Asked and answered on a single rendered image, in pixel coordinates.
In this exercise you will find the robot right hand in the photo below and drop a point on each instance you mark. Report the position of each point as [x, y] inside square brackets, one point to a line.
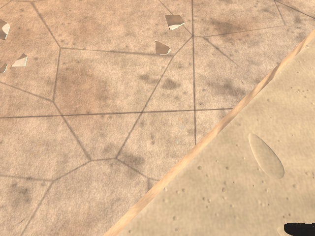
[300, 229]

